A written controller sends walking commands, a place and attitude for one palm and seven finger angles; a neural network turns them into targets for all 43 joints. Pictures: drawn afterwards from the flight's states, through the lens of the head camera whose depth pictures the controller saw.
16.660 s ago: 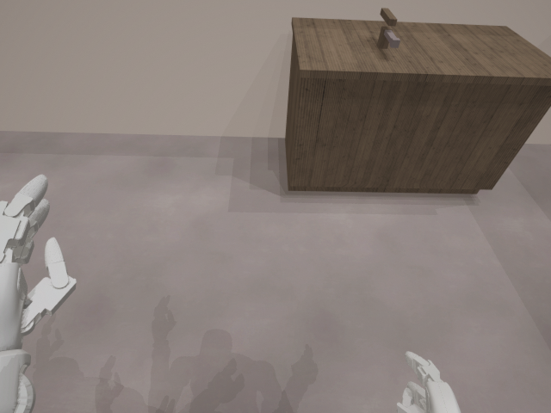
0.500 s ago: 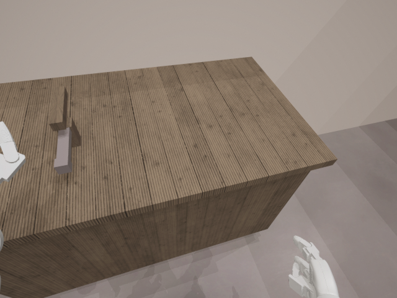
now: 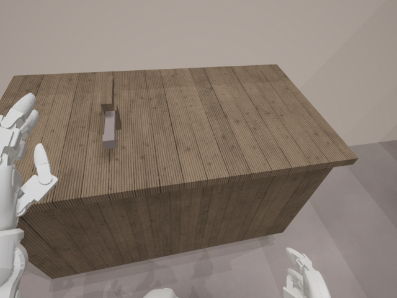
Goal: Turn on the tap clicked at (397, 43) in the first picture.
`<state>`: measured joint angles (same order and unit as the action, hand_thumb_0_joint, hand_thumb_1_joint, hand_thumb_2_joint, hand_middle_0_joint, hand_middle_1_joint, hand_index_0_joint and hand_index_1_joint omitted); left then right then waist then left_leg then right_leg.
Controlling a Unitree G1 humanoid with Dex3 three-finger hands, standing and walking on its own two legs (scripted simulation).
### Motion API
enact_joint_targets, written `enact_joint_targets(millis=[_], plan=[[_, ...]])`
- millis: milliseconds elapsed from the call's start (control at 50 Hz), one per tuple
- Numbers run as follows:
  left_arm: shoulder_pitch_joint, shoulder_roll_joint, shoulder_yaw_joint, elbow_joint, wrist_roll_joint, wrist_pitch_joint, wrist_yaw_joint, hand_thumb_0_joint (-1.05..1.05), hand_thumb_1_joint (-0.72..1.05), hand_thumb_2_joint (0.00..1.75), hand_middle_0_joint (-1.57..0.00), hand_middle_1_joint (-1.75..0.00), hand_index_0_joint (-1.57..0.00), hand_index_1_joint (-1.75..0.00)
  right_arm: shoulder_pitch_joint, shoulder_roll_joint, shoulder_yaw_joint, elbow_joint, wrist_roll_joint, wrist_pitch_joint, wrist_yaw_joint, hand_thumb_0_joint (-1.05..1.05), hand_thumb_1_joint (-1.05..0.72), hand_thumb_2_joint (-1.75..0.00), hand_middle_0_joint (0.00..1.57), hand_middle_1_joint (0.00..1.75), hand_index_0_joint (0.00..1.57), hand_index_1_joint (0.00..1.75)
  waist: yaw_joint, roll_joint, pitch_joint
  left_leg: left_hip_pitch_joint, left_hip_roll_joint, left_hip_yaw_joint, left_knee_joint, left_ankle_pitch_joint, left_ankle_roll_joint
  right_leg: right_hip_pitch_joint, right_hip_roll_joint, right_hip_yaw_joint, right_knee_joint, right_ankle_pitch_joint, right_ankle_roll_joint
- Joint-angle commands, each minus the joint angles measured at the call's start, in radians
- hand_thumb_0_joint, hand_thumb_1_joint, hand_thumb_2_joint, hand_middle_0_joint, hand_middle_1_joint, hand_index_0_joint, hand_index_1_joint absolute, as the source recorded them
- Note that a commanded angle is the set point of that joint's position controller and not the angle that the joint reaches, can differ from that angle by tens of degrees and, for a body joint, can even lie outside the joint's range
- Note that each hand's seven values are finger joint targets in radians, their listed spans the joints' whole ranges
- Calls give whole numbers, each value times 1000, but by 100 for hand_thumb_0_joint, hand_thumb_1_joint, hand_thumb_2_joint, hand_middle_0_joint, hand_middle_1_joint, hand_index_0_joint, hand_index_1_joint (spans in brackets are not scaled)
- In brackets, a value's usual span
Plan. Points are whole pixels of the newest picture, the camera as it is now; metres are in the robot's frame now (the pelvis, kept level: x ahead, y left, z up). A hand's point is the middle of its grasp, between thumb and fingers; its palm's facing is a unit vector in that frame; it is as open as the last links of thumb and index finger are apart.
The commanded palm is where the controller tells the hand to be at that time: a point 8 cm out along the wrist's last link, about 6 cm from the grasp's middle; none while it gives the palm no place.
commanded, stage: come to a stop and stand still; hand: left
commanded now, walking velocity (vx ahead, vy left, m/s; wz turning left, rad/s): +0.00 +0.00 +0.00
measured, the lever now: (109, 141) +0.45 +0.28 +0.02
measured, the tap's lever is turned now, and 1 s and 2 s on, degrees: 0 0 0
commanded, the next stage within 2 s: look again from close up in 1.06 s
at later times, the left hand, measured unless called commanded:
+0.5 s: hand (27, 209) +0.17 +0.26 +0.18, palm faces +0.35 -0.85 -0.38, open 7.4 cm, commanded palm +0.13 +0.28 +0.19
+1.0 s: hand (6, 224) +0.16 +0.29 +0.15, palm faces +0.35 -0.87 -0.34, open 7.4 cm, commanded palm +0.11 +0.32 +0.19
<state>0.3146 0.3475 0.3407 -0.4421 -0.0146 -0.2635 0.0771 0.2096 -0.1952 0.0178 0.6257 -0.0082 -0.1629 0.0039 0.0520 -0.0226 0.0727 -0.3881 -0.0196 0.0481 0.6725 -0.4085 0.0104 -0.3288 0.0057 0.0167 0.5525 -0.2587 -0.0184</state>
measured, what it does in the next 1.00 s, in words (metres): walks backwards: right foot, then left foot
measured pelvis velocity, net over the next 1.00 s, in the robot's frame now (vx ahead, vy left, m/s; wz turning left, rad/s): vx -0.08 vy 0.06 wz -0.11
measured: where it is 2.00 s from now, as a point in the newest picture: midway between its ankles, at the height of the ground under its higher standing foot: outside the picture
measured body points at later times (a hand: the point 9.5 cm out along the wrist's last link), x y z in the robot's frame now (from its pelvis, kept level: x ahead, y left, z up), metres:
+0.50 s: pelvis -0.06 +0.02 +0.01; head -0.05 +0.04 +0.46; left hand +0.15 +0.31 +0.20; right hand +0.07 -0.21 -0.07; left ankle -0.02 +0.13 -0.68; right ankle -0.11 -0.04 -0.73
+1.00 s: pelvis -0.08 +0.06 +0.01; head -0.07 +0.06 +0.46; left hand +0.13 +0.34 +0.17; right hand +0.04 -0.19 -0.09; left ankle -0.05 +0.16 -0.73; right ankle -0.10 -0.04 -0.73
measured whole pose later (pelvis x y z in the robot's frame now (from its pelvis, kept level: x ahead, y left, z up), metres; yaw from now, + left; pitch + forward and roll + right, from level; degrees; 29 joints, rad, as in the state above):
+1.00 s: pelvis -0.08 +0.06 +0.01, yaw -6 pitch -2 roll +0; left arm 0.41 0.30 0.35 -0.37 -0.04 -0.17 0.13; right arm 0.26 -0.21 0.00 0.66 0.01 -0.13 -0.05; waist 0.04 -0.01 0.05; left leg -0.23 -0.04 -0.04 0.50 -0.23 0.02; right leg -0.19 0.01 -0.03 0.51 -0.29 -0.02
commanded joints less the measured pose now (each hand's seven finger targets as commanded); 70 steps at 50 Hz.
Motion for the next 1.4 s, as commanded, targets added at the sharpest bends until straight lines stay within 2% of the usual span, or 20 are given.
enact_joint_targets(millis=[0,20,40,60,140,240,300,340,360,420,500,540,580,620,700,780,920,1080,1220,1380], plan=[[-184,202,116,-190,-11,-4,10,0,90,90,-20,-30,-20,-30,-53,-112,-52,-115,11,-11,-22,0,-90,-90,20,30,20,30,-69,-90,-96,401,17,-73,67,-36,-1,-462,-109,118,-132,-457,-54],[-217,210,119,-234,-17,-4,9,0,90,90,-20,-30,-20,-30,-55,-118,-49,-128,15,-15,-27,0,-90,-90,20,30,20,30,-79,39,-76,352,61,-160,-121,-143,25,-432,-40,74,64,-422,-23],[-224,178,118,-222,-20,-1,19,0,90,90,-20,-30,-20,-30,-62,-146,-53,-151,18,-26,-30,0,-90,-90,20,30,20,30,-84,297,-32,44,226,-391,-476,-409,99,-229,84,-29,470,-316,32],[-296,212,138,-284,-15,-2,26,0,90,90,-20,-30,-20,-30,-88,-106,-64,-164,24,-44,-19,0,-90,-90,20,30,20,30,-75,392,-33,-170,306,-500,-638,-547,124,-94,122,10,754,-267,44],[-146,205,141,-294,-20,4,14,0,90,90,-20,-30,-20,-30,-134,-135,-91,-172,24,-52,26,0,-90,-90,20,30,20,30,-34,171,-110,-88,208,-237,-557,-328,18,-48,96,-46,713,-152,24],[-4,219,165,-375,-20,13,27,0,90,90,-20,-30,-20,-30,-95,-109,-61,-209,4,-26,21,0,-90,-90,20,30,20,30,-1,329,-218,58,161,-144,-447,-199,-47,281,70,-115,-104,-220,-56],[-12,222,164,-293,-18,25,19,0,90,90,-20,-30,-20,-30,-70,-106,-68,-198,18,12,17,0,-90,-90,20,30,20,30,-28,-144,-161,118,-12,32,312,4,-29,141,-179,62,-412,227,-105],[3,203,169,-145,-26,26,29,0,90,90,-20,-30,-20,-30,-70,-107,-57,-179,31,6,11,0,-90,-90,20,30,20,30,-32,-215,-110,-192,-36,-52,626,-54,-40,211,-285,89,-300,482,-197],[15,136,125,-76,-33,44,13,0,90,90,-20,-30,-20,-30,-58,-140,-86,-178,50,-13,8,0,-90,-90,20,30,20,30,-51,-294,-24,-208,-3,-152,609,21,-35,84,-304,264,-298,352,-191],[36,165,133,-120,-31,13,34,0,90,90,-20,-30,-20,-30,-108,-81,-37,-168,32,-11,-15,0,-90,-90,20,30,20,30,-40,20,-8,-175,55,-131,250,23,-11,173,-285,258,-236,366,-207],[-109,135,63,-224,-11,-14,67,0,90,90,-20,-30,-20,-30,-88,-86,-35,-154,9,-64,-34,0,-90,-90,20,30,20,30,-33,6,-165,192,-31,19,-245,232,28,261,-153,94,-133,363,-71],[-91,141,60,-294,-20,-10,75,0,90,90,-20,-30,-20,-30,-85,-117,-56,-168,15,-84,-38,0,-90,-90,20,30,20,30,-27,91,-214,408,108,-128,-299,485,84,164,-74,43,42,330,11],[-71,204,120,-380,-15,-19,79,0,90,90,-20,-30,-20,-30,-84,-140,-73,-187,19,-78,-27,0,-90,-90,20,30,20,30,-26,204,-220,465,238,-269,-268,701,152,-13,-10,31,147,-38,44],[47,310,235,-414,-14,-13,66,0,90,90,-20,-30,-20,-30,-92,-111,-55,-195,7,-75,-16,0,-90,-90,20,30,20,30,-10,325,-177,350,213,-273,-294,661,122,37,-7,-4,23,-148,9],[145,229,222,-301,-19,-23,51,0,90,90,-20,-30,-20,-30,-81,-115,-60,-196,24,-52,-9,0,-90,-90,20,30,20,30,-20,149,-115,23,139,-203,-304,107,63,324,-18,-10,-192,7,3],[203,168,181,-155,-55,5,43,0,90,90,-20,-30,-20,-30,-25,-128,-80,-191,35,-16,-24,0,-90,-90,20,30,20,30,-47,-137,-80,57,18,-113,44,78,-3,68,-257,315,-350,-162,-149],[-66,141,54,-191,-24,19,57,0,90,90,-20,-30,-20,-30,-84,-140,-59,-170,27,-40,-59,0,-90,-90,20,30,20,30,-42,35,-125,252,127,-228,-309,314,50,89,-31,32,-100,41,6],[25,206,135,-334,-13,-9,80,0,90,90,-20,-30,-20,-30,-94,-110,-44,-172,10,-51,-42,0,-90,-90,20,30,20,30,-18,169,-170,142,83,-194,-327,280,29,286,-47,31,-162,143,-10],[163,141,126,-145,-43,15,62,0,90,90,-20,-30,-20,-30,-73,-113,-46,-173,16,-13,-41,0,-90,-90,20,30,20,30,-39,78,-179,185,74,-158,-281,405,3,253,-53,32,-193,248,-10],[-5,143,57,-215,-35,38,61,0,90,90,-20,-30,-20,-30,-105,-126,-42,-183,21,10,-59,0,-90,-90,20,30,20,30,-37,44,-178,220,75,-150,-283,408,14,232,-61,33,-209,244,2]])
